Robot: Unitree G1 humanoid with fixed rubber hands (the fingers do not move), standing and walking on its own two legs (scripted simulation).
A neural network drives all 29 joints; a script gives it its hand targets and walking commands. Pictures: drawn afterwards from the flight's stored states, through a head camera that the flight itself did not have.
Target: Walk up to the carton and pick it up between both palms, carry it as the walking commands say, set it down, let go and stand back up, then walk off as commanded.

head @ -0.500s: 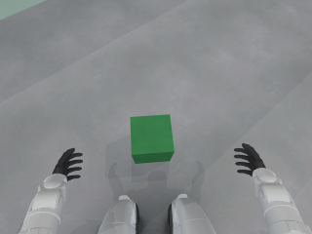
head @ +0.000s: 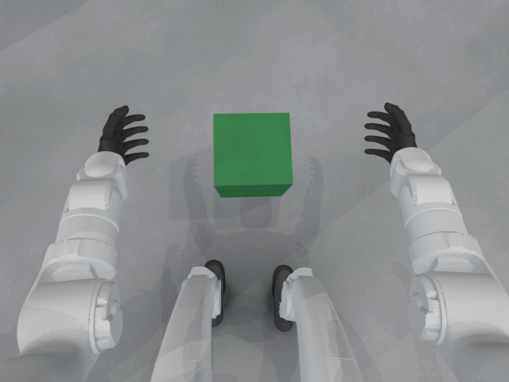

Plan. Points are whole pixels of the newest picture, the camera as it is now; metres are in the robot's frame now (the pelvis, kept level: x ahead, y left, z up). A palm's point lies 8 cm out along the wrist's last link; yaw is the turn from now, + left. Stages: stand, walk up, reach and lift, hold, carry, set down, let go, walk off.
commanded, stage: reach and lift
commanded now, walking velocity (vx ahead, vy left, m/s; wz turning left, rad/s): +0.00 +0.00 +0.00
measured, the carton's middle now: (251, 159) +0.53 +0.00 -0.56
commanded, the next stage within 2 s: none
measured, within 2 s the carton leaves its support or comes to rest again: neither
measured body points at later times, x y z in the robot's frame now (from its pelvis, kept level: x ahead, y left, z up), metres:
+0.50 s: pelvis +0.01 +0.00 -0.03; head +0.34 +0.01 +0.27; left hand +0.54 +0.19 -0.17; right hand +0.55 -0.19 -0.16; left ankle +0.08 +0.12 -0.65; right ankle +0.06 -0.11 -0.65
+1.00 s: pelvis -0.01 +0.01 -0.14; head +0.34 +0.01 +0.14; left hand +0.53 +0.19 -0.30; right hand +0.54 -0.19 -0.29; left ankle +0.08 +0.13 -0.65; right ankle +0.06 -0.11 -0.65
